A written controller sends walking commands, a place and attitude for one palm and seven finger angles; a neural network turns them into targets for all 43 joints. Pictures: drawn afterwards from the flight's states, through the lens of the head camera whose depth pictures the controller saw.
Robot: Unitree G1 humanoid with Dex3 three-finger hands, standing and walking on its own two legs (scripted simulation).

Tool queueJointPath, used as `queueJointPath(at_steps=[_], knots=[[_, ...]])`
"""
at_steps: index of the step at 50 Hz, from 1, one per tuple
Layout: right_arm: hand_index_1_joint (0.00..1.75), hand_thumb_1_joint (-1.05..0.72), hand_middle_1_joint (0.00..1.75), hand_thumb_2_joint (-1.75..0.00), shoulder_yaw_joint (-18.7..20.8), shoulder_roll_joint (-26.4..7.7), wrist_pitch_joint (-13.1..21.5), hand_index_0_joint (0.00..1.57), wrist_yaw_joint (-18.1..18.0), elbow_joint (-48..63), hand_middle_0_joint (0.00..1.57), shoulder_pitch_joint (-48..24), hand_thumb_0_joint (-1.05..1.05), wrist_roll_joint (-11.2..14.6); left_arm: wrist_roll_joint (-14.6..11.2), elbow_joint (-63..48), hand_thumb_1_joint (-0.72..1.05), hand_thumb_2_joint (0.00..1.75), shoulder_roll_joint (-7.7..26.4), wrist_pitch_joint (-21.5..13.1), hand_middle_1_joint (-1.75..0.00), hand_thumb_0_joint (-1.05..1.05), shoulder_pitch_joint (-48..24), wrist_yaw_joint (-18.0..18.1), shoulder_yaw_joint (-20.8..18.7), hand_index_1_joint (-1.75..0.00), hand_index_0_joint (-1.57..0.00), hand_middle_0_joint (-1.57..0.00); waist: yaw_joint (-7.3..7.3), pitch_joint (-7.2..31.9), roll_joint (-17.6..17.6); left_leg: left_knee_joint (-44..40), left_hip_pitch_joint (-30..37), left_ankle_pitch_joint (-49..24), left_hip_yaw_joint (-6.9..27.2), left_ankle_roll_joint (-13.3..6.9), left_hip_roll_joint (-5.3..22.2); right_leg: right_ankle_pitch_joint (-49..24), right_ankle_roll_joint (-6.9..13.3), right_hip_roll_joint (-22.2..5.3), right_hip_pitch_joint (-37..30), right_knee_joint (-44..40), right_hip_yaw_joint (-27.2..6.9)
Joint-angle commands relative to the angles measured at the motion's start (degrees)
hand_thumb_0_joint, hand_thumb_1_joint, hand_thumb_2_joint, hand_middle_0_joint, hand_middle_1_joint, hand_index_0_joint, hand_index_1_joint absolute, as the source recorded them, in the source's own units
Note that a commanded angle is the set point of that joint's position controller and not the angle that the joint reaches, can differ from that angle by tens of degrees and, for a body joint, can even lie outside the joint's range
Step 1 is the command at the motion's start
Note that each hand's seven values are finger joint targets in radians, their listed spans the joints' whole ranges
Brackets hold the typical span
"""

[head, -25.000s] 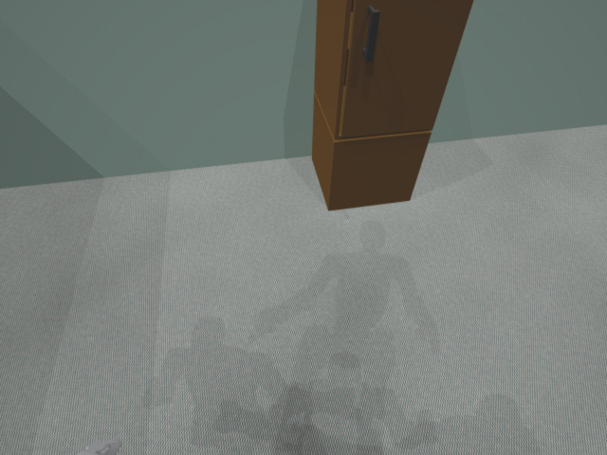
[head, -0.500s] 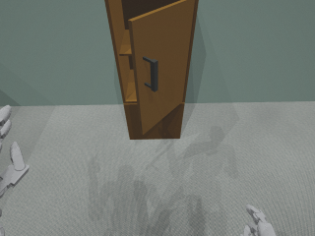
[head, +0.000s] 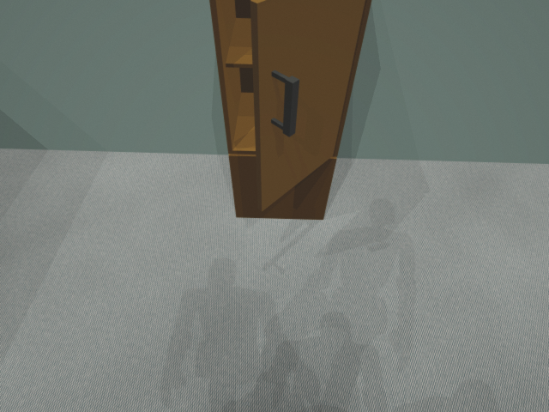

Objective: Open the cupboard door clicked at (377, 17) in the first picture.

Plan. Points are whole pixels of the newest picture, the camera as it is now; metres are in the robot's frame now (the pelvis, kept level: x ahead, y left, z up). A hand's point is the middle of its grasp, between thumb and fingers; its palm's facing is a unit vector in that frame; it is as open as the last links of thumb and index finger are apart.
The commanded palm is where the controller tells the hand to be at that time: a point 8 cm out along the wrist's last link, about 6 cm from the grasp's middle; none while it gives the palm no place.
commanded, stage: let the arm hang, fingers relaxed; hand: left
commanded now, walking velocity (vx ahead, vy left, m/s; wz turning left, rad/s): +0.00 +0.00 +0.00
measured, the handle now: (283, 104) +0.72 +0.03 +0.04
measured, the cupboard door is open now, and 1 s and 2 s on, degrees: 47 47 47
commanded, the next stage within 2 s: look to check the result in 0.64 s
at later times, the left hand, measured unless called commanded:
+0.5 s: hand out of the picture +0.06 +0.22 -0.16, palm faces +0.00 -0.96 -0.26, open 7.4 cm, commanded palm none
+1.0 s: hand out of the picture +0.09 +0.23 -0.15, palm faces -0.02 -0.94 -0.33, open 7.4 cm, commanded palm none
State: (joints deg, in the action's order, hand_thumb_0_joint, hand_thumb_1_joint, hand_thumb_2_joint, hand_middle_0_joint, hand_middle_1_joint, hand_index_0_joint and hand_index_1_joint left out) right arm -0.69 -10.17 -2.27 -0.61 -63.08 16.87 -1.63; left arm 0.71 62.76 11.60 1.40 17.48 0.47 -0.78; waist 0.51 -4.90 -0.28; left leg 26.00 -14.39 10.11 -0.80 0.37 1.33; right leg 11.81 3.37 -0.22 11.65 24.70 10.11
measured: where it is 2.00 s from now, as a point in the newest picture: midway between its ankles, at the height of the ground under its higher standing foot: outside the picture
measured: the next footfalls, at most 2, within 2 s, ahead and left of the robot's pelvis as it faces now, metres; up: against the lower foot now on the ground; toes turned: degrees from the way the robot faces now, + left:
right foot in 2.00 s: +0.03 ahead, -0.14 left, +0.00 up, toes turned -21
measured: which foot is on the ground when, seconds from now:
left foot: down 0.00-1.00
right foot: down 0.00-1.00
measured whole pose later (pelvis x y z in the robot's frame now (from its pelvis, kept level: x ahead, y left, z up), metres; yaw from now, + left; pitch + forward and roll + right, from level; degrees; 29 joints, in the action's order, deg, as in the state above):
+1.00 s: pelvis +0.03 -0.01 +0.01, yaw -1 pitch -2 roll +0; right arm 0.4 -17.0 -0.3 -0.5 -65.4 8.0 -1.3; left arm 0.8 66.1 15.7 -1.0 8.0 0.4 -1.0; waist -0.1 -3.7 -2.4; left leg 18.3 -7.6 9.0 -2.1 1.0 1.4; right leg 11.4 3.3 0.4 6.4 19.0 8.7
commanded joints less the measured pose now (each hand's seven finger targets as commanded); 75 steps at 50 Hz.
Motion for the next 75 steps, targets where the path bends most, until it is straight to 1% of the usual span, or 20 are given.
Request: queueJointPath(at_steps=[1,8,10,14,16,17,20,25,31,34,36,43,46,47,49,55,67,69,71,75], knots=[[0.3,-0.9,0.3,-0.9,1.8,-6.9,1.6,0.2,-0.9,1.6,0.2,1.1,0.0,0.4,-0.2,-0.8,0.9,0.9,7.8,-1.8,-0.3,0.0,-0.9,0.6,-1.4,-0.3,-0.2,-0.2,-0.7,1.6,-1.5,-6.5,-0.2,4.8,4.5,-2.3,4.2,9.9,0.9,-7.6,0.8,-9.1,-9.3],[0.3,-0.9,0.3,-0.9,2.5,-6.9,1.6,0.2,-0.9,-0.2,0.2,3.4,0.0,0.3,-0.1,1.2,0.9,0.9,8.5,-1.7,-0.3,0.0,-0.1,0.8,-1.9,-0.3,-0.2,-0.2,-0.77,0.2,0.7,-6.8,-0.9,8.5,4.4,-2.7,3.9,14.7,1.3,-7.6,3.3,-9.0,-9.8],[0.3,-0.9,0.3,-0.9,2.7,-7.5,1.7,0.2,-0.9,-0.2,0.2,3.2,0.0,0.3,0.0,1.3,0.9,0.9,9.0,-1.7,-0.3,0.0,-0.2,0.8,-2.1,-0.3,-0.2,-0.2,-0.62,0.1,0.1,-7.2,-1.1,8.7,4.6,-2.8,4.0,14.9,1.2,-7.5,3.4,-8.6,-9.6],[0.3,-0.9,0.3,-0.9,2.7,-7.9,2.0,0.2,-0.9,-0.1,0.2,1.7,0.0,0.1,0.0,1.2,0.9,0.9,9.3,-1.8,-0.3,0.0,-1.3,0.7,-2.2,-0.3,-0.2,-0.2,-0.42,-1.1,-1.0,-8.6,-2.3,9.0,5.4,-2.8,4.2,12.8,1.1,-7.3,2.8,-7.8,-9.7],[0.3,-0.9,0.3,-0.9,2.9,-8.3,2.1,0.2,-0.8,0.0,0.2,0.8,0.0,0.1,0.1,1.0,0.9,0.9,9.6,-1.9,-0.3,0.0,-1.9,0.8,-2.3,-0.3,-0.2,-0.2,-0.29,-1.0,-0.3,-8.9,-2.1,8.4,5.5,-2.9,4.4,12.2,1.0,-7.3,2.4,-7.7,-9.9],[0.3,-0.9,0.3,-0.9,2.9,-8.7,2.3,0.2,-0.8,0.1,0.2,0.5,0.0,0.1,0.1,0.9,0.9,0.9,9.8,-2.0,-0.3,0.0,-2.4,0.7,-2.4,-0.3,-0.2,-0.2,-0.36,-0.4,-1.5,-9.3,-1.9,8.0,5.8,-2.8,4.5,11.2,1.0,-7.3,1.7,-7.4,-10.0],[0.3,-0.9,0.3,-0.9,3.0,-9.6,2.7,0.2,-0.7,0.5,0.2,-1.0,0.0,0.3,0.2,0.5,0.9,0.9,10.4,-2.4,-0.3,0.0,-3.4,0.7,-2.4,-0.3,-0.2,-0.2,-0.14,1.4,-1.3,-9.0,-0.6,3.7,5.3,-2.7,4.8,7.3,0.7,-7.5,-0.4,-7.1,-9.9],[0.3,-0.9,0.3,-0.9,2.8,-10.8,3.0,0.2,-0.6,0.5,0.2,-3.7,0.0,0.4,0.1,0.0,0.9,0.9,11.5,-2.9,-0.3,0.0,-6.0,0.7,-2.3,-0.3,-0.2,-0.2,-0.18,2.1,-0.7,-8.7,1.5,-3.4,5.0,-2.4,5.2,1.1,0.4,-8.2,-2.3,-7.5,-9.7],[0.3,-0.9,0.3,-0.9,2.6,-12.1,3.0,0.2,-0.4,0.6,0.2,-6.4,0.0,0.3,0.1,-0.1,0.9,0.9,12.7,-3.1,-0.3,0.0,-8.7,0.6,-2.2,-0.3,-0.2,-0.2,-0.48,2.2,-0.5,-9.2,3.2,-4.2,4.6,-2.0,5.2,0.1,0.2,-8.6,-2.8,-9.1,-10.3],[0.3,-0.9,0.3,-0.9,2.5,-13.1,3.0,0.2,-0.3,0.6,0.2,-7.4,0.0,0.3,0.0,-0.2,0.9,0.9,13.4,-3.2,-0.3,0.0,-9.5,0.6,-2.1,-0.3,-0.2,-0.2,-0.65,3.4,-0.8,-9.4,4.6,-5.1,4.6,-1.8,5.4,-1.4,0.1,-8.7,-3.6,-9.5,-10.5],[0.3,-0.9,0.3,-0.9,2.5,-13.5,2.9,0.2,-0.3,0.6,0.2,-7.7,0.0,0.4,0.0,-0.2,0.9,0.9,13.7,-3.2,-0.3,0.0,-10.0,0.6,-2.1,-0.3,-0.2,-0.2,-0.66,3.5,0.5,-9.4,4.9,-5.6,4.5,-1.8,5.5,-2.1,0.0,-8.6,-3.8,-9.7,-10.5],[0.3,-0.9,0.3,-0.9,2.5,-14.9,3.0,0.2,-0.5,0.6,0.2,-8.6,0.0,0.5,-0.1,0.1,0.9,0.9,14.8,-3.6,-0.3,0.0,-10.4,0.7,-2.0,-0.3,-0.2,-0.2,-0.75,6.3,-0.4,-9.4,7.4,-9.0,4.1,-1.6,6.0,-8.9,-0.1,-8.9,-6.3,-9.5,-10.3],[0.3,-0.9,0.3,-0.9,2.4,-15.0,2.9,0.2,-0.5,0.4,0.2,-8.9,0.0,0.6,-0.1,0.3,0.9,0.9,15.1,-3.5,-0.3,0.0,-10.5,0.8,-2.0,-0.3,-0.2,-0.2,-0.69,5.4,-0.2,-9.6,7.4,-9.1,4.0,-1.5,6.1,-9.4,-0.2,-8.9,-6.3,-9.8,-10.2],[0.3,-0.9,0.3,-0.9,2.4,-15.0,2.9,0.2,-0.5,0.4,0.2,-9.0,0.0,0.5,-0.1,0.4,0.9,0.9,15.1,-3.5,-0.3,0.0,-10.3,0.8,-2.0,-0.3,-0.2,-0.2,-0.69,5.2,0.8,-9.6,7.6,-9.0,4.0,-1.5,6.1,-9.5,-0.2,-8.8,-6.1,-10.0,-10.2],[0.3,-0.9,0.3,-0.9,2.4,-15.3,2.8,0.2,-0.5,0.3,0.2,-9.1,0.0,0.5,-0.2,0.5,0.9,0.9,15.1,-3.4,-0.3,0.0,-10.3,0.8,-1.9,-0.3,-0.2,-0.2,-0.75,4.6,0.2,-9.8,7.7,-7.8,3.8,-1.4,6.0,-7.9,-0.2,-8.9,-5.6,-10.6,-10.5],[0.3,-0.9,0.3,-0.9,2.3,-15.8,2.7,0.2,-0.5,0.3,0.2,-8.9,0.0,0.6,-0.1,0.5,0.9,0.9,15.8,-3.6,-0.3,0.0,-10.2,0.9,-2.1,-0.3,-0.2,-0.2,-0.7,5.5,0.7,-9.6,8.4,-8.4,3.5,-1.4,6.0,-9.9,-0.5,-8.7,-6.4,-10.8,-10.9],[0.3,-0.9,0.3,-0.9,2.2,-15.3,2.8,0.2,-0.7,0.1,0.2,-8.3,0.0,0.6,-0.2,0.4,0.9,0.9,15.4,-3.6,-0.3,0.0,-10.1,1.1,-2.0,-0.3,-0.2,-0.2,-0.73,5.8,0.4,-9.6,8.9,-9.2,2.8,-1.1,6.3,-13.7,-0.7,-8.7,-7.6,-10.5,-11.0],[0.3,-0.9,0.3,-0.9,2.3,-14.8,2.7,0.2,-1.0,0.1,0.2,-7.8,0.0,0.5,-0.2,0.1,0.9,0.9,14.9,-3.3,-0.3,0.0,-10.1,1.1,-2.1,-0.3,-0.2,-0.2,-0.96,5.3,0.4,-8.7,9.5,-9.6,1.7,-0.9,6.7,-16.7,-0.6,-8.4,-6.6,-10.0,-12.0],[0.3,-0.9,0.3,-0.9,1.7,-9.8,1.8,0.2,-1.3,-0.3,0.2,-4.7,0.0,0.4,-0.2,0.1,0.9,0.9,10.6,-2.1,-0.3,0.0,-8.2,1.4,-1.6,-0.3,-0.2,-0.2,-1.28,5.3,0.8,-6.5,8.7,-8.4,-0.7,0.0,6.9,-18.6,-1.1,-8.5,-5.7,-8.3,-12.7],[0.3,-0.9,0.3,-0.9,2.9,-10.1,1.0,0.2,-1.9,1.9,0.2,-2.9,0.0,0.6,0.2,-1.8,0.9,0.9,11.8,-0.8,-0.3,0.0,-5.7,1.5,-3.2,-0.3,-0.2,-0.2,-0.93,6.0,3.6,-0.5,5.3,-4.5,-4.2,0.5,6.3,-23.5,0.4,-9.2,-5.8,-5.1,-16.6]])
